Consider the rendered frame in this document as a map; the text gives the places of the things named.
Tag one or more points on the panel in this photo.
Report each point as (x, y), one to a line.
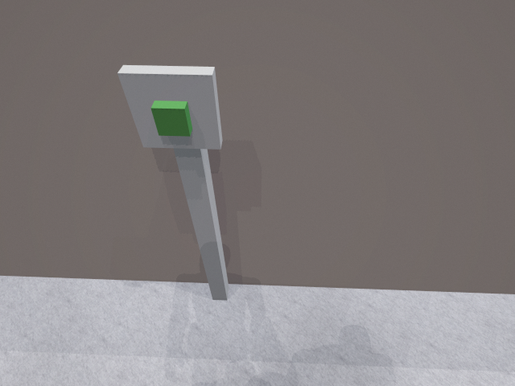
(144, 84)

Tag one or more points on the button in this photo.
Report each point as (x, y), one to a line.
(172, 118)

